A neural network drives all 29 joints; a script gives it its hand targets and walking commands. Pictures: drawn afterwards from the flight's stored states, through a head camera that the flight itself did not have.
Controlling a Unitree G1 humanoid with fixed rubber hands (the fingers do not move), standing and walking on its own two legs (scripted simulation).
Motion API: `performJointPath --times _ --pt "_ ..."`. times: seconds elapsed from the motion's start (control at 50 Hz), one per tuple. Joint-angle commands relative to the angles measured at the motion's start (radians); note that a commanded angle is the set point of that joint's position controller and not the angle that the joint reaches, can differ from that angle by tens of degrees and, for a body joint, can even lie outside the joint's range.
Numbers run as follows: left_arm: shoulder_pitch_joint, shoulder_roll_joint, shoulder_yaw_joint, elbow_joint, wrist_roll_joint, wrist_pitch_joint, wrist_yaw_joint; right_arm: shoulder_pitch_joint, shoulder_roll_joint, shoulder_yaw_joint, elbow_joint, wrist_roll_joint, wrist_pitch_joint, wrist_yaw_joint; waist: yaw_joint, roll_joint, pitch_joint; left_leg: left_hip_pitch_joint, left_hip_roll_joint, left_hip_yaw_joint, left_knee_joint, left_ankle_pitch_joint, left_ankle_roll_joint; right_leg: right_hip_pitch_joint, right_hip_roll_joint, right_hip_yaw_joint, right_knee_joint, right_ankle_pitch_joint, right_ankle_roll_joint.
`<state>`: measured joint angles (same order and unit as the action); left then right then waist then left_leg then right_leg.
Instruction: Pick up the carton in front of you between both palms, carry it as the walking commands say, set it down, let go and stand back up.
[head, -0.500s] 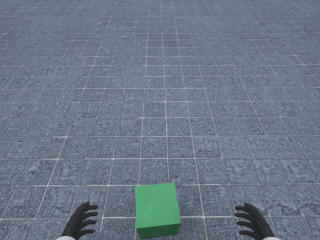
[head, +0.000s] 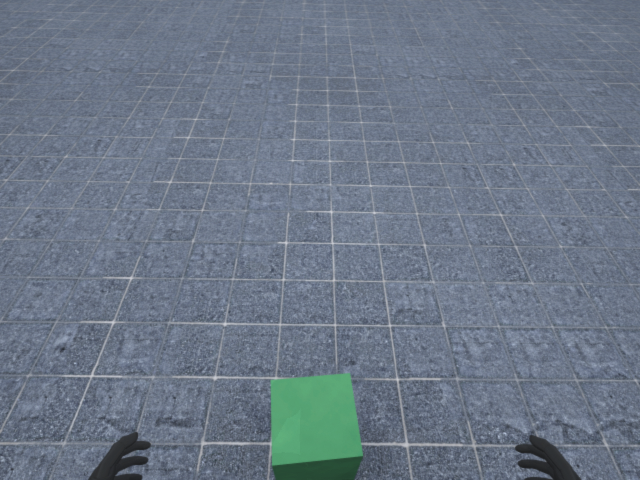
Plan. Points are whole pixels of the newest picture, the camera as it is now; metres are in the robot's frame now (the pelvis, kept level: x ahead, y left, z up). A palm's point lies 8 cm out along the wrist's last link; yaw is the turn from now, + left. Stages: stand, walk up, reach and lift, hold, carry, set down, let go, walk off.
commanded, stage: stand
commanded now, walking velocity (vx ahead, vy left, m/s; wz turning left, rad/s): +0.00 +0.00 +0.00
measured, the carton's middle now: (313, 431) +0.38 +0.02 -0.64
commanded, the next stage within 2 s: none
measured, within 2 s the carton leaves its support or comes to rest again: neither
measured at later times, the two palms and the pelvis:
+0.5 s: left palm out of the picture +0.12 +0.30 -0.09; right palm out of the picture +0.13 -0.29 -0.08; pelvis +0.01 +0.01 +0.01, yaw +0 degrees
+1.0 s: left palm out of the picture +0.08 +0.31 -0.10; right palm out of the picture +0.09 -0.30 -0.08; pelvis -0.01 +0.01 +0.01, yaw +0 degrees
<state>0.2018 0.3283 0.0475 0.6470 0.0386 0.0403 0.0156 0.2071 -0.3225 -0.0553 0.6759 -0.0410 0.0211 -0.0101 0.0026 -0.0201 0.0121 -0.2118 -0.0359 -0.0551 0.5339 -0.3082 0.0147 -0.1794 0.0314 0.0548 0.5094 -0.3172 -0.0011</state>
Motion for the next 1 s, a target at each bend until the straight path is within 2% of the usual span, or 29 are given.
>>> performJointPath --times 0.0,0.16,0.3,0.98 --pt "-0.051 0.122 0.024 -0.032 0.0 -0.035 0.007 -0.047 -0.134 -0.028 -0.043 0.002 -0.026 -0.008 -0.004 0.041 -0.069 0.027 0.094 -0.071 -0.084 0.281 -0.007 0.013 -0.08 0.055 -0.069 0.241 -0.003" --pt "-0.046 0.148 0.016 0.057 -0.004 -0.046 0.013 -0.047 -0.172 -0.02 0.023 0.006 -0.033 -0.016 -0.005 0.037 -0.07 0.067 0.106 -0.084 -0.095 0.389 0.001 0.044 -0.092 0.056 -0.078 0.323 -0.004" --pt "-0.052 0.158 0.01 0.107 -0.007 -0.048 0.015 -0.057 -0.182 -0.01 0.068 0.009 -0.035 -0.02 -0.003 0.026 -0.062 0.081 0.11 -0.087 -0.111 0.415 0.003 0.06 -0.1 0.058 -0.094 0.34 -0.004" --pt "-0.081 0.203 -0.007 0.282 -0.016 -0.06 0.004 -0.109 -0.219 0.012 0.241 0.022 -0.044 -0.011 0.0 0.02 -0.01 0.077 0.126 -0.106 -0.219 0.235 0.015 0.068 -0.124 0.094 -0.204 0.223 -0.015"
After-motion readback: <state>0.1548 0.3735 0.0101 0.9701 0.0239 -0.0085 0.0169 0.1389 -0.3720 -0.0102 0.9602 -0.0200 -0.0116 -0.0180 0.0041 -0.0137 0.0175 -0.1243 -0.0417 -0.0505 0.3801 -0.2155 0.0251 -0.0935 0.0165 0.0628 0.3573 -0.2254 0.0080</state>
